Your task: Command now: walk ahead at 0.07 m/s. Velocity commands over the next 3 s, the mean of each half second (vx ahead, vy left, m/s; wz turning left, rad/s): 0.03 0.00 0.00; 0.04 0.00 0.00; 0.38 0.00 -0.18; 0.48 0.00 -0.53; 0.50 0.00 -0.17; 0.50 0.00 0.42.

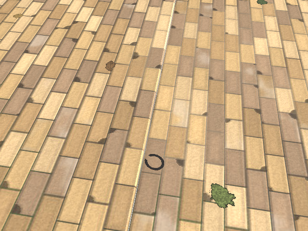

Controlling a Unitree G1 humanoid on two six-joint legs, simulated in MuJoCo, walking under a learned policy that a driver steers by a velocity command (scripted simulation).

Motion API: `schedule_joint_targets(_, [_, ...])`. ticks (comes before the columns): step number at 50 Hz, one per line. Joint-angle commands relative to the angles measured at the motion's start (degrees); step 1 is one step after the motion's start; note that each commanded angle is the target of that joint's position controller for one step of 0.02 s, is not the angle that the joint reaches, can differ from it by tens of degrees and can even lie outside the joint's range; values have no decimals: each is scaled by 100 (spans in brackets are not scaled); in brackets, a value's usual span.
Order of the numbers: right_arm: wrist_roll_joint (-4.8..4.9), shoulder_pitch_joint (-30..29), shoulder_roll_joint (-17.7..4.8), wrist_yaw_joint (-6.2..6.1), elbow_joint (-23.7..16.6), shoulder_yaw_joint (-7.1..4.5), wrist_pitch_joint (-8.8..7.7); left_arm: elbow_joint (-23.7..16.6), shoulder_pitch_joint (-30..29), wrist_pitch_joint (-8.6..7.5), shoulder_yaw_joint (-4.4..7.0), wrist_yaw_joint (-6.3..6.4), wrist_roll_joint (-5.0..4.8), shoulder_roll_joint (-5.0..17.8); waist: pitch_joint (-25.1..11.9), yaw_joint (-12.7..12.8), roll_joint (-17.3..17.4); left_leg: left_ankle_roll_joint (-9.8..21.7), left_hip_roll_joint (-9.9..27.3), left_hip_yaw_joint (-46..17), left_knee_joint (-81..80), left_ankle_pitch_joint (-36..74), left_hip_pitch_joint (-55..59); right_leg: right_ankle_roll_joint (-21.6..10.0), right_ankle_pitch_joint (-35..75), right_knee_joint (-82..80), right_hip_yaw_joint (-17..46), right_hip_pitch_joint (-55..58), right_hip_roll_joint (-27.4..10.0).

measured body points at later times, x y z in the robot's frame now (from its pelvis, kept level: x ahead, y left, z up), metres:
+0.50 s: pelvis +0.02 +0.01 -0.02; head +0.03 +0.01 +0.43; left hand +0.08 +0.26 -0.17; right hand +0.12 -0.26 -0.15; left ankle +0.05 +0.14 -0.75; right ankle -0.02 -0.09 -0.75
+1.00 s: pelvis +0.03 +0.02 -0.02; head +0.02 +0.03 +0.43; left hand +0.00 +0.27 -0.18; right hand +0.09 -0.24 -0.16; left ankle +0.04 +0.13 -0.74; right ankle -0.02 -0.09 -0.75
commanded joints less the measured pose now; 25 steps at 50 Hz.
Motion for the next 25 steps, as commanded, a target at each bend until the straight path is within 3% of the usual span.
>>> schedule_joint_targets(1, [8,70,-627,-52,-3,-199,46,-17,228,53,81,-32,23,572,-830,-85,381,-481,213,-336,-299,1494,992,-110,2371,115,259,225,-594])
schedule_joint_targets(4, [-6,-125,-618,-116,108,-190,133,64,26,86,44,-126,52,549,-658,-89,366,-365,227,-385,-230,1373,941,-19,1871,77,268,79,-564])
schedule_joint_targets(9, [-4,-246,-639,-175,342,-156,168,250,-197,112,-12,-165,78,577,-610,-101,232,-371,235,-394,-97,1249,790,26,2325,163,329,180,-608])
schedule_joint_targets(12, [15,-265,-721,-179,471,-158,156,350,-363,89,-4,-129,76,636,-653,-129,119,-441,272,-392,-316,1513,962,-25,2378,215,319,240,-518])
schedule_joint_targets(14, [-32,-145,-681,-155,550,-120,168,463,-477,90,35,-46,39,660,-684,-182,-67,-616,358,-486,-547,1934,1186,-54,1553,130,413,154,-480])
schedule_joint_targets(15, [-55,-85,-718,-136,527,-87,195,531,-426,94,39,-3,94,591,-670,-140,-36,-670,422,-506,-529,2300,1412,-15,679,32,463,-68,-398])
schedule_joint_targets(16, [54,-262,-963,-132,548,-128,211,630,-2,112,31,6,146,473,-469,172,556,-658,388,-428,-281,2113,1395,112,331,-196,401,-347,-207])
schedule_joint_targets(17, [77,-278,-815,-107,532,-109,199,660,-91,119,40,50,163,555,-287,-7,509,-790,310,-410,-332,1720,1166,201,228,-98,311,-294,-145])
schedule_joint_targets(18, [30,-220,-708,-95,599,-75,166,639,-206,108,53,76,132,600,-207,-54,408,-881,305,-443,-381,1758,1124,206,344,3,266,-322,-125])
schedule_joint_targets(21, [-1,-76,-804,-55,760,-76,51,647,-33,123,57,143,116,556,-362,-30,421,-886,330,-438,-360,2218,1234,149,829,250,141,-253,-90])
schedule_joint_targets(25, [17,-23,-814,-59,903,-60,51,616,67,155,63,147,97,504,-349,-51,513,-783,329,-438,-402,2024,1250,58,482,287,146,-316,-110])
Next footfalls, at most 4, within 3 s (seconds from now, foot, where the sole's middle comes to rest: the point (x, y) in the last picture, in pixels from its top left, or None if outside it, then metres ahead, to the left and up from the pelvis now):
1.64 right None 0.44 -0.08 -0.79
2.12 left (157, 168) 0.77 0.02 -0.79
2.58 right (227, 154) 0.86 -0.33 -0.79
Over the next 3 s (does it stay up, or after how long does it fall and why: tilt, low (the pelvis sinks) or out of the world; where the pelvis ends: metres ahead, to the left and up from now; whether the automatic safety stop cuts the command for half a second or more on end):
stays up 0.97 -0.23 -0.02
